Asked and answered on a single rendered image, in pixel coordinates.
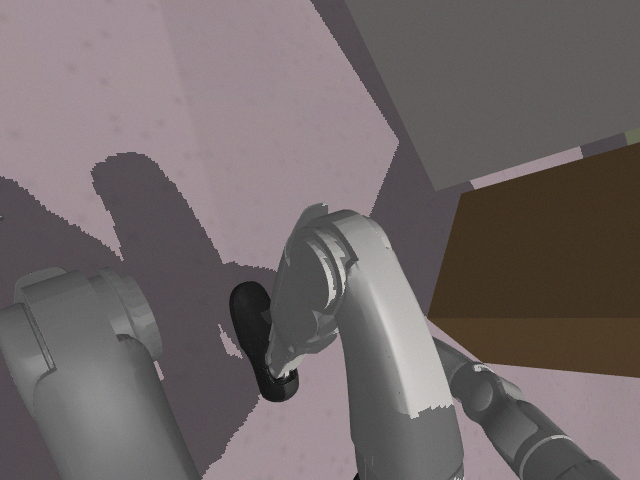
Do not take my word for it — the right robot foot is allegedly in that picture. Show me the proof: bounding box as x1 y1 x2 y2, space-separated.
229 281 299 402

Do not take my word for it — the right robot arm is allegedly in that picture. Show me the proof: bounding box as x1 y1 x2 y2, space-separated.
450 362 620 480

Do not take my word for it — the right robot hand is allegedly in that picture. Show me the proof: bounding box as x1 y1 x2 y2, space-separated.
432 336 474 388

